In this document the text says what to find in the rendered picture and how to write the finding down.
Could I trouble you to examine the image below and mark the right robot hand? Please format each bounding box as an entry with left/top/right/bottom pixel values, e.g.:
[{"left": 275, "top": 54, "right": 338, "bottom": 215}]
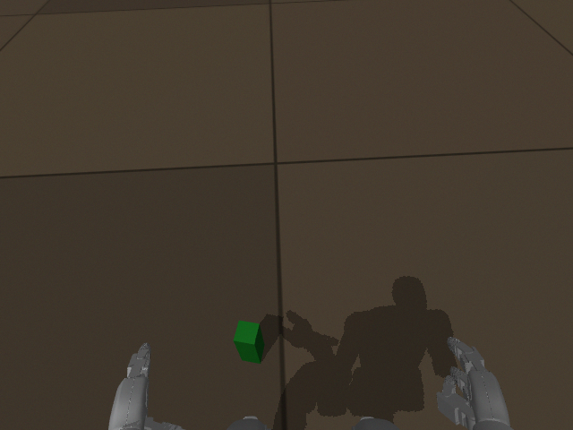
[{"left": 436, "top": 337, "right": 510, "bottom": 430}]

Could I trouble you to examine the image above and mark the left robot hand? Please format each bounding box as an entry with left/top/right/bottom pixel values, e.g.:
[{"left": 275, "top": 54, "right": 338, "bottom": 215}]
[{"left": 108, "top": 343, "right": 184, "bottom": 430}]

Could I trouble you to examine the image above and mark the carton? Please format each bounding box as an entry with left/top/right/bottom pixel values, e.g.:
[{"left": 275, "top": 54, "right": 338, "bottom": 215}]
[{"left": 234, "top": 321, "right": 265, "bottom": 364}]

